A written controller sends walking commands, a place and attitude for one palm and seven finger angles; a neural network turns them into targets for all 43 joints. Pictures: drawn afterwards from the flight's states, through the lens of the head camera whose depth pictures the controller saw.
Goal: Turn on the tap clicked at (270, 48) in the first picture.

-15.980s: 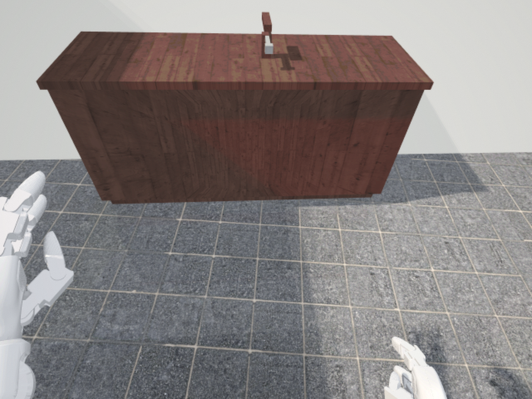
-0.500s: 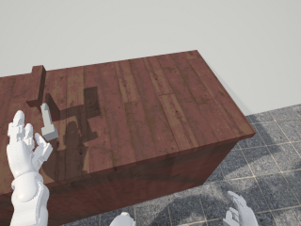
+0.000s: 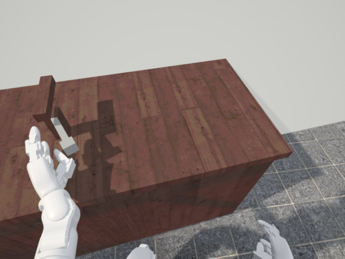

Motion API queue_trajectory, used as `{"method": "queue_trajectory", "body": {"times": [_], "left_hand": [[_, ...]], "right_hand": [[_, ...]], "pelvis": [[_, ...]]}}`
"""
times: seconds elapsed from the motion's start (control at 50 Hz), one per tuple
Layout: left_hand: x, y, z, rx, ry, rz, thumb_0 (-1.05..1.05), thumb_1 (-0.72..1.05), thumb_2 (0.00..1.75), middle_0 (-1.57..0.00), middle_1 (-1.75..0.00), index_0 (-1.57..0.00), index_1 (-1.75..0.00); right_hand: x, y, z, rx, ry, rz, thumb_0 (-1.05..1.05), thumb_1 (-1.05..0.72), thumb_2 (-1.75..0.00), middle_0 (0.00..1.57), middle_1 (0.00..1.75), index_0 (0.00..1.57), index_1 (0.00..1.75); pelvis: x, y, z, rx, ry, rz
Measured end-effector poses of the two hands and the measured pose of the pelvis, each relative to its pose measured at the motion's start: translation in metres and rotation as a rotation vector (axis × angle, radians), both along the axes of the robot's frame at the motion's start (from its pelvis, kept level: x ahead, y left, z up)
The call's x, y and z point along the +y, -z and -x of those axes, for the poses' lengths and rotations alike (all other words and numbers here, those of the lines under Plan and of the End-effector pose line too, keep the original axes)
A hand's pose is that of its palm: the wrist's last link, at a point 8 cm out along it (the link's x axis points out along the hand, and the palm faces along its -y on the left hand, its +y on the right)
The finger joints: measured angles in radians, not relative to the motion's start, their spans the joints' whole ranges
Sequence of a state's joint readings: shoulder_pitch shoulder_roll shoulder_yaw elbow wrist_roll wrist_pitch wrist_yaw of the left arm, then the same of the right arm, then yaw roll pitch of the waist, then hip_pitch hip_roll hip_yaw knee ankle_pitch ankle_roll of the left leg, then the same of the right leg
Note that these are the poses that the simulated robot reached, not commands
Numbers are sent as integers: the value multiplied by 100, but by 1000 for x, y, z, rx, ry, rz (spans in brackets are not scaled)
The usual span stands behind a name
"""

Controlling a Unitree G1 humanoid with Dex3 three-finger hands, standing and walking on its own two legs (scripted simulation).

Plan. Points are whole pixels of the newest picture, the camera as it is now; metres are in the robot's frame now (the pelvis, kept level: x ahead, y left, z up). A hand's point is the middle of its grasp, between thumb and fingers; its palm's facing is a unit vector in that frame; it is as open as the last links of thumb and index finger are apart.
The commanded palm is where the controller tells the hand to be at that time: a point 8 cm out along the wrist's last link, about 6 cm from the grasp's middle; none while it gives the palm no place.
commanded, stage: push the lever round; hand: left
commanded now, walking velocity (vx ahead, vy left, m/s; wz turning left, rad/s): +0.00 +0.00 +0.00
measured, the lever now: (69, 146) +0.34 +0.27 +0.07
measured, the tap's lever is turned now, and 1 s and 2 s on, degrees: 23 50 85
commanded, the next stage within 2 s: lift the hand up off the lever in 1.98 s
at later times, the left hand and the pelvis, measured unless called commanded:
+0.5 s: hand (87, 155) +0.32 +0.22 +0.06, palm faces +0.71 -0.70 -0.07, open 7.7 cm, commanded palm +0.28 +0.24 +0.06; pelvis +0.00 -0.01 +0.00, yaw +0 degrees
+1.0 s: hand (100, 145) +0.35 +0.20 +0.06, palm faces +0.77 -0.63 -0.07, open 7.6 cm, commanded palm +0.30 +0.21 +0.06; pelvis +0.01 -0.01 +0.01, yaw +0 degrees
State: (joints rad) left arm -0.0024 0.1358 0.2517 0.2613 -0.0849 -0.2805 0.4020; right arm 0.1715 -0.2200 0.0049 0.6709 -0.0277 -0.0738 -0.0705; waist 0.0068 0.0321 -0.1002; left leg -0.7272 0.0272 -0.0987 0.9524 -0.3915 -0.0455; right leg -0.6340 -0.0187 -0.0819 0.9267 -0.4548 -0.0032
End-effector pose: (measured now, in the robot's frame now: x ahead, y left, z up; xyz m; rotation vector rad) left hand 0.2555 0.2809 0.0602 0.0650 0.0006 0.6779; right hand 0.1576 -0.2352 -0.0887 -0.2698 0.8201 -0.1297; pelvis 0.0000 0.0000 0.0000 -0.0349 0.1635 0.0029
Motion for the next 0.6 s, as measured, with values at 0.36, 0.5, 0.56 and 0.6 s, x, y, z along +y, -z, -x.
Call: {"method": "queue_trajectory", "body": {"times": [0.36, 0.5, 0.56, 0.6], "left_hand": [[-31, -2, -9, 11, -79, 2, 1, 94, 92, -15, -15, -16, -15], [-35, -2, -14, 16, -116, 6, 1, 92, 92, -15, -15, -16, -15], [-38, -2, -16, 14, -128, 9, 1, 93, 92, -15, -15, -15, -15], [-41, -3, -18, 13, -136, 12, 2, 93, 92, -15, -15, -15, -15]], "right_hand": [[0, -4, -7, 9, -4, -10, 1, -90, -90, 20, 30, 20, 30], [-3, -4, -9, 17, -3, -4, 1, -90, -90, 20, 30, 20, 30], [-4, -3, -9, 23, -2, -4, 1, -90, -90, 20, 30, 20, 30], [-4, -2, -8, 26, -2, -6, 1, -90, -90, 20, 30, 20, 30]], "pelvis": [[-3, -3, -3, -11, 3, -8], [-6, -4, -3, -12, -1, -8], [-6, -4, -3, -11, -1, -8], [-6, -4, -3, -9, -2, -8]]}}
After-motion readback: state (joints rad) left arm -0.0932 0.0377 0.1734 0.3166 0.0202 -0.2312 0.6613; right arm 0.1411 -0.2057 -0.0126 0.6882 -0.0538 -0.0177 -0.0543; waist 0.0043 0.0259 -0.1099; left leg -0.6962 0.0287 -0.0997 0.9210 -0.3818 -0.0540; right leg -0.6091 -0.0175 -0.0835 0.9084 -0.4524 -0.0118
